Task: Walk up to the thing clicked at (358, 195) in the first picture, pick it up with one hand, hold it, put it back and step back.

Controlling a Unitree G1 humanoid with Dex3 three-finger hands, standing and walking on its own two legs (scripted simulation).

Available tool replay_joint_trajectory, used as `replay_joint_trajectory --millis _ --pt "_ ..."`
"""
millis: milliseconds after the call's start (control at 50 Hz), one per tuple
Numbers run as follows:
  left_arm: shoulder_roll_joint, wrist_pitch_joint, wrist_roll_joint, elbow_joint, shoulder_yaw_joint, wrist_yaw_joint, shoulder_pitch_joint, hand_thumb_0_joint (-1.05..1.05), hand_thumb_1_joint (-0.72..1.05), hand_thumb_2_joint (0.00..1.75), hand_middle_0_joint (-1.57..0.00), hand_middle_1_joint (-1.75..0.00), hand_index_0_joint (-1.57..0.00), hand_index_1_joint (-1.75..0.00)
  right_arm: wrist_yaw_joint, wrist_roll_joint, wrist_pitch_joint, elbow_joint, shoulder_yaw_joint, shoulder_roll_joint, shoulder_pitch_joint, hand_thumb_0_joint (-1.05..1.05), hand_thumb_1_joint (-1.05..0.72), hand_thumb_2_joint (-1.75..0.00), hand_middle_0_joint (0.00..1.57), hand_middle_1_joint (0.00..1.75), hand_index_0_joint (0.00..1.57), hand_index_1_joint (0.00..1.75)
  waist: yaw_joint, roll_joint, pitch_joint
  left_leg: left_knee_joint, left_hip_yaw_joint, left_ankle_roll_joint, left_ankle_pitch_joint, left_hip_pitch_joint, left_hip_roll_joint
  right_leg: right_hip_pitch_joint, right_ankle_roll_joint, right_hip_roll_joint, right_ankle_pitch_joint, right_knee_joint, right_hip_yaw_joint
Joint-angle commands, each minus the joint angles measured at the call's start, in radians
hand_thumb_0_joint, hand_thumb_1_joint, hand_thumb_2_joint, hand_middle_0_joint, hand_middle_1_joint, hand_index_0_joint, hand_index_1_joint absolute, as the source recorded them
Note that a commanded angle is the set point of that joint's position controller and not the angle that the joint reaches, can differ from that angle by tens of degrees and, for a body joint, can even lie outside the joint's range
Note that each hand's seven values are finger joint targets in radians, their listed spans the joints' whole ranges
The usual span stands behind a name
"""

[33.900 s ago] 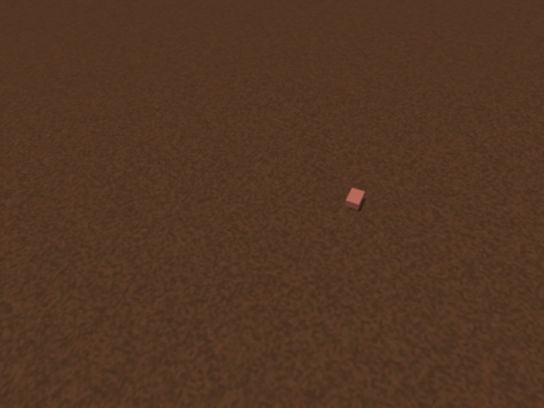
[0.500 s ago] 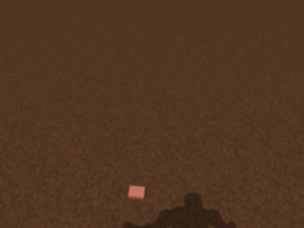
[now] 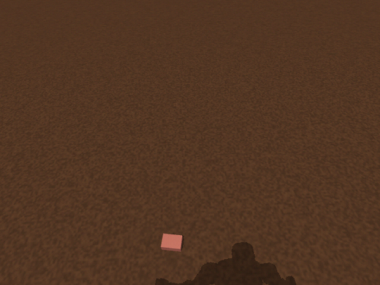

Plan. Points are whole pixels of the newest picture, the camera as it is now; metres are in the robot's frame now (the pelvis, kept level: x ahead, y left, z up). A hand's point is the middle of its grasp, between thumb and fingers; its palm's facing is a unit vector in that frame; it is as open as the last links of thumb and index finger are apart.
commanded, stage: stand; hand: left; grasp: from above
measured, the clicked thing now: (172, 242) +0.49 +0.16 -0.76
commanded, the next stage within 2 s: rise first in 0.40 s
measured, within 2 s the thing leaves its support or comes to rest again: neither
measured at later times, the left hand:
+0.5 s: hand out of the picture +0.07 +0.25 -0.16, palm faces -0.03 -0.94 -0.34, open 7.4 cm
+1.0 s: hand out of the picture +0.15 +0.25 -0.19, palm faces -0.06 -0.92 -0.40, open 13.1 cm
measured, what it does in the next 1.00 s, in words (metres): stands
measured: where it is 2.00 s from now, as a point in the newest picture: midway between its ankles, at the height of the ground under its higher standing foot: outside the picture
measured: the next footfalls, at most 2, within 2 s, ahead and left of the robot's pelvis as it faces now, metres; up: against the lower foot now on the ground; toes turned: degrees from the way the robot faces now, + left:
none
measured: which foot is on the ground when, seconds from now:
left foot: down 0.00-1.00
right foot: down 0.00-1.00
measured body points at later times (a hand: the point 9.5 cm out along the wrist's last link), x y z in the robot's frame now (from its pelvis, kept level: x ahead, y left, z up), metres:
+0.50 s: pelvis +0.00 +0.00 +0.00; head +0.01 +0.00 +0.45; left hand +0.07 +0.30 -0.13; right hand +0.07 -0.30 -0.13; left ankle +0.03 +0.12 -0.75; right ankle -0.03 -0.14 -0.75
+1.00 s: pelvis -0.01 +0.00 -0.04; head +0.06 +0.00 +0.40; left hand +0.15 +0.30 -0.16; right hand +0.11 -0.26 -0.15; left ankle +0.03 +0.12 -0.75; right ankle -0.03 -0.14 -0.75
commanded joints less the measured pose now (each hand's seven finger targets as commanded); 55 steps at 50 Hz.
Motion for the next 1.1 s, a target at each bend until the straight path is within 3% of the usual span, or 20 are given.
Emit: replay_joint_trajectory --millis 0,100,240,380,440,480,500,520,540,560,600,660,700,760,840,960,980,1020,1040,1080 --pt "0.219 -0.016 -0.004 -0.060 0.040 0.011 -0.016 0.00 0.90 0.90 -0.20 -0.30 -0.20 -0.30 -0.016 -0.002 -0.025 -0.060 -0.046 -0.223 -0.037 0.00 -0.90 -0.90 0.20 0.30 0.20 0.30 -0.001 0.010 -0.086 -0.044 -0.096 0.029 0.134 0.085 0.118 -0.056 -0.046 -0.103 0.120 -0.056 0.067" --pt "0.214 -0.017 -0.004 -0.064 0.039 0.013 -0.018 0.00 0.90 0.90 -0.20 -0.30 -0.20 -0.30 -0.017 -0.002 -0.028 -0.061 -0.045 -0.217 -0.039 0.00 -0.90 -0.90 0.20 0.30 0.20 0.30 -0.001 0.000 -0.089 -0.034 -0.094 0.025 0.211 0.091 0.122 -0.051 -0.042 -0.100 0.164 -0.050 0.064" --pt "0.213 -0.015 -0.004 -0.062 0.039 0.012 -0.019 0.00 0.90 0.90 -0.20 -0.30 -0.20 -0.30 -0.016 -0.002 -0.024 -0.063 -0.044 -0.220 -0.029 0.00 -0.90 -0.90 0.20 0.30 0.20 0.30 -0.004 0.001 -0.063 -0.057 -0.097 0.025 0.105 0.061 0.117 -0.059 -0.044 -0.100 0.087 -0.065 0.067" --pt "0.222 -0.017 -0.006 -0.067 0.042 0.011 -0.020 0.00 0.90 0.90 -0.20 -0.30 -0.20 -0.30 -0.017 -0.003 -0.028 -0.063 -0.044 -0.219 -0.023 0.00 -0.90 -0.90 0.20 0.30 0.20 0.30 0.001 0.002 -0.093 -0.042 -0.093 0.028 0.183 0.086 0.121 -0.042 -0.045 -0.104 0.144 -0.052 0.070" --pt "0.212 -0.015 -0.003 -0.062 0.039 0.011 -0.012 0.00 0.90 0.90 -0.20 -0.30 -0.20 -0.30 -0.017 -0.003 -0.027 -0.063 -0.044 -0.220 -0.028 0.00 -0.90 -0.90 0.20 0.30 0.20 0.30 0.004 -0.004 -0.063 -0.056 -0.101 0.025 0.137 0.069 0.121 -0.061 -0.044 -0.096 0.095 -0.058 0.060" --pt "0.219 -0.016 -0.005 -0.063 0.041 0.011 -0.020 0.00 0.82 0.95 -0.15 -0.38 -0.17 -0.38 -0.018 -0.003 -0.027 -0.062 -0.045 -0.219 -0.017 0.00 -0.92 -0.92 0.20 0.30 0.20 0.30 -0.001 -0.007 -0.085 -0.044 -0.096 0.028 0.162 0.079 0.122 -0.042 -0.047 -0.104 0.127 -0.056 0.068" --pt "0.070 -0.116 -0.052 -0.414 0.051 0.025 -0.371 0.00 0.78 0.93 -0.23 -0.46 -0.20 -0.46 -0.037 0.062 -0.079 -0.352 -0.008 -0.067 0.009 0.00 -0.96 -0.92 0.20 0.30 0.20 0.30 -0.122 0.053 -0.033 0.019 0.053 0.013 -0.030 -0.043 -0.006 -0.304 -0.037 0.027 0.085 0.026 -0.008" --pt "0.101 -0.111 -0.054 -0.364 0.055 0.032 -0.474 0.00 0.70 0.92 -0.23 -0.53 -0.19 -0.54 -0.046 0.063 -0.080 -0.297 -0.006 -0.085 0.053 0.00 -0.88 -0.89 0.20 0.30 0.20 0.30 -0.086 0.030 -0.046 0.024 0.049 0.010 -0.069 -0.028 -0.012 -0.267 -0.040 0.026 0.039 0.027 -0.020" --pt "0.179 -0.079 -0.030 -0.213 0.109 0.033 -0.311 0.00 0.62 0.90 -0.23 -0.59 -0.20 -0.62 -0.056 0.066 -0.071 -0.302 -0.027 -0.117 0.103 0.00 -0.85 -0.89 0.20 0.30 0.20 0.30 -0.065 -0.016 -0.040 0.037 0.050 0.014 -0.079 -0.051 -0.004 -0.256 -0.042 0.038 0.008 0.037 -0.034" --pt "0.197 -0.055 -0.010 -0.102 0.127 0.020 -0.249 0.00 0.54 0.90 -0.22 -0.65 -0.19 -0.68 -0.056 0.061 -0.065 -0.313 -0.041 -0.123 0.114 0.00 -0.86 -0.89 0.20 0.30 0.20 0.30 -0.056 -0.059 -0.058 0.072 0.045 0.018 -0.086 -0.089 -0.008 -0.278 -0.045 0.039 -0.018 0.053 -0.037" --pt "0.240 -0.049 0.032 -0.104 0.165 -0.001 -0.315 0.00 0.38 0.90 -0.16 -0.81 -0.16 -0.81 -0.060 0.040 -0.074 -0.372 -0.062 -0.116 0.117 0.00 -0.87 -0.89 0.20 0.30 0.20 0.30 -0.030 -0.062 -0.163 0.140 0.040 0.020 -0.053 -0.113 -0.006 -0.301 -0.046 0.037 0.009 0.126 -0.033" --pt "0.205 -0.011 0.092 -0.100 0.202 -0.013 -0.123 0.00 0.14 0.92 -0.11 -0.95 -0.12 -0.93 -0.046 0.018 -0.081 -0.432 -0.087 -0.102 0.161 0.00 -0.88 -0.89 0.20 0.30 0.20 0.30 0.029 0.067 -0.274 0.201 0.042 0.001 -0.003 -0.146 -0.018 -0.308 -0.057 0.037 0.040 0.213 -0.028" --pt "0.192 0.024 0.100 -0.183 0.203 -0.001 -0.095 0.00 -0.02 0.96 -0.10 -0.96 -0.10 -0.96 -0.044 0.023 -0.085 -0.486 -0.089 -0.093 0.148 0.00 -0.88 -0.89 0.20 0.30 0.20 0.30 0.035 0.082 -0.306 0.189 0.035 -0.003 0.024 -0.133 -0.016 -0.288 -0.058 0.046 0.053 0.216 -0.034" --pt "0.175 0.110 0.114 -0.241 0.198 0.005 -0.081 0.00 -0.26 0.98 -0.12 -0.96 -0.11 -0.97 -0.039 0.031 -0.082 -0.549 -0.086 -0.086 0.123 0.00 -0.91 -0.90 0.20 0.30 0.20 0.30 0.008 0.035 -0.266 0.213 0.028 0.005 -0.011 -0.190 -0.010 -0.336 -0.052 0.053 0.017 0.234 -0.039" --pt "0.163 0.167 0.126 -0.337 0.197 0.016 -0.098 0.00 -0.55 0.99 -0.12 -1.00 -0.10 -1.02 -0.037 0.031 -0.093 -0.592 -0.082 -0.068 0.129 0.00 -0.90 -0.90 0.20 0.30 0.20 0.30 -0.012 -0.002 -0.243 0.290 0.030 0.011 -0.056 -0.265 -0.006 -0.429 -0.045 0.051 -0.032 0.290 -0.038" --pt "0.174 0.166 0.143 -0.555 0.203 0.010 -0.094 0.00 -0.58 1.00 -0.10 -1.03 -0.09 -1.05 -0.051 0.025 -0.137 -0.634 -0.089 -0.056 0.153 0.00 -0.90 -0.90 0.20 0.30 0.20 0.30 -0.029 0.053 -0.323 0.420 0.025 0.011 -0.056 -0.327 0.005 -0.548 -0.038 0.048 -0.024 0.428 -0.029" --pt "0.150 0.180 0.145 -0.496 0.204 0.008 -0.002 0.00 -0.59 1.01 -0.10 -1.02 -0.08 -1.04 -0.054 0.023 -0.139 -0.622 -0.084 -0.049 0.172 0.00 -0.91 -0.90 0.20 0.30 0.20 0.30 -0.035 0.034 -0.328 0.439 0.021 0.013 -0.040 -0.339 0.008 -0.554 -0.037 0.050 -0.009 0.446 -0.030" --pt "0.164 0.179 0.147 -0.663 0.192 0.004 -0.039 0.00 -0.60 1.03 -0.08 -1.02 -0.05 -1.05 -0.059 0.021 -0.149 -0.657 -0.095 -0.054 0.160 0.00 -0.88 -0.90 0.20 0.30 0.20 0.30 -0.031 0.059 -0.381 0.471 0.014 0.016 0.002 -0.328 0.012 -0.571 -0.035 0.050 0.023 0.475 -0.031" --pt "0.153 0.196 0.156 -0.591 0.198 0.005 0.038 0.00 -0.56 1.01 -0.08 -1.02 -0.06 -1.04 -0.061 0.020 -0.149 -0.634 -0.089 -0.050 0.177 0.00 -0.87 -0.89 0.20 0.30 0.20 0.30 -0.033 0.049 -0.361 0.487 0.015 0.017 0.010 -0.347 0.013 -0.578 -0.034 0.051 0.027 0.488 -0.035" --pt "0.154 0.211 0.161 -0.656 0.193 0.005 0.063 0.00 -0.56 1.02 -0.07 -1.01 -0.05 -1.04 -0.062 0.017 -0.154 -0.645 -0.093 -0.052 0.174 0.00 -0.86 -0.89 0.20 0.30 0.20 0.30 -0.031 0.061 -0.382 0.513 0.010 0.017 0.036 -0.359 0.015 -0.599 -0.035 0.054 0.043 0.515 -0.036"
